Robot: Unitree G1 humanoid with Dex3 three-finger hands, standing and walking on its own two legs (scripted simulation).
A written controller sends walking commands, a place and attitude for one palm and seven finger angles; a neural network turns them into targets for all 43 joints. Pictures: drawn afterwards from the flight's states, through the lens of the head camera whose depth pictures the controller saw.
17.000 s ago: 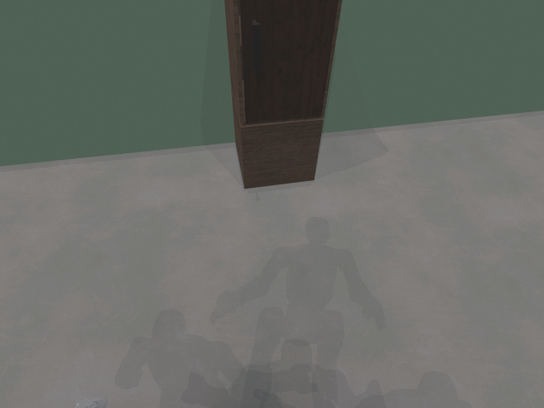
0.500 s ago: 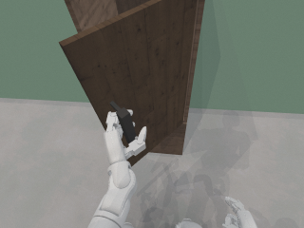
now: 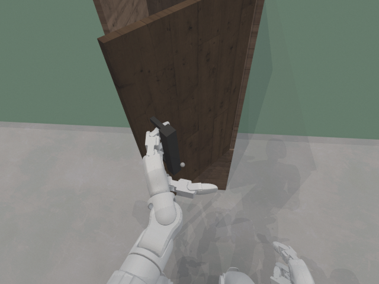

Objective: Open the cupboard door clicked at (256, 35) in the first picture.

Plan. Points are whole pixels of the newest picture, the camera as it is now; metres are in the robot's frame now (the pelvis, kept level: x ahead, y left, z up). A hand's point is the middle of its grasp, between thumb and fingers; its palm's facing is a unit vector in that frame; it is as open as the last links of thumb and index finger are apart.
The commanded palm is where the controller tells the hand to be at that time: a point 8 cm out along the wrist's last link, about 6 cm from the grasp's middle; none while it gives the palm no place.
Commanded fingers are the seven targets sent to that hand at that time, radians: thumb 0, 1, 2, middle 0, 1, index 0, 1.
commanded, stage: open thumb and fingers to let go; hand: left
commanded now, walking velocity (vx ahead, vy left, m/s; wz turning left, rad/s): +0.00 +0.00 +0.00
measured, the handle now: (165, 146) +0.40 +0.07 +0.06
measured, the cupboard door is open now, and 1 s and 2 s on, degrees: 48 51 51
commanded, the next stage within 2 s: slide the hand sideways off the handle in 0.04 s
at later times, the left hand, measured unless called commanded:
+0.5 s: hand (181, 178) +0.32 +0.03 +0.06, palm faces -0.17 -0.99 +0.02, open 16.4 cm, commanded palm +0.29 +0.09 +0.05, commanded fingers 0.00 -0.50 0.30 -0.15 -0.30 -0.15 -0.30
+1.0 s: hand (161, 204) +0.27 +0.06 +0.05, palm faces -0.13 -0.99 -0.02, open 16.4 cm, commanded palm +0.24 +0.13 +0.05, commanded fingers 0.00 -0.50 0.30 -0.15 -0.30 -0.15 -0.30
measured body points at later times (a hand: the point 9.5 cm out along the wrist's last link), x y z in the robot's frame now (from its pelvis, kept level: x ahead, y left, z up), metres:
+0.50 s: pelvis +0.00 +0.03 +0.00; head +0.06 +0.01 +0.45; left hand +0.32 +0.08 +0.06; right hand +0.14 -0.20 -0.11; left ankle +0.01 +0.14 -0.68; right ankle +0.04 -0.09 -0.68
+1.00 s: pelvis +0.02 +0.01 -0.01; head +0.08 -0.01 +0.44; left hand +0.27 +0.12 +0.06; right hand +0.21 -0.21 -0.09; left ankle +0.01 +0.14 -0.68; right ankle +0.04 -0.09 -0.68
